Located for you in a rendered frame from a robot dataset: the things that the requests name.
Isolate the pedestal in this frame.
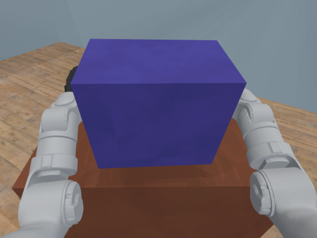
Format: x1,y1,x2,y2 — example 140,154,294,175
12,118,274,238

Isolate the left robot forearm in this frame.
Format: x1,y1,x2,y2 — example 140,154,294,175
18,92,82,225

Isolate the carton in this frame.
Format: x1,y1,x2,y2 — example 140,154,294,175
70,39,247,169

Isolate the right robot forearm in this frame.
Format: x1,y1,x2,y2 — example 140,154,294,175
232,88,317,203

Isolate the right robot upper arm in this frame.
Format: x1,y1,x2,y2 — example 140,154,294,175
250,167,317,238

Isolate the left robot upper arm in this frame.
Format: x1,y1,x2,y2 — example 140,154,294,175
0,180,84,238

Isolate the left robot hand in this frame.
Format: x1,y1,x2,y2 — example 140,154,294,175
64,66,78,92

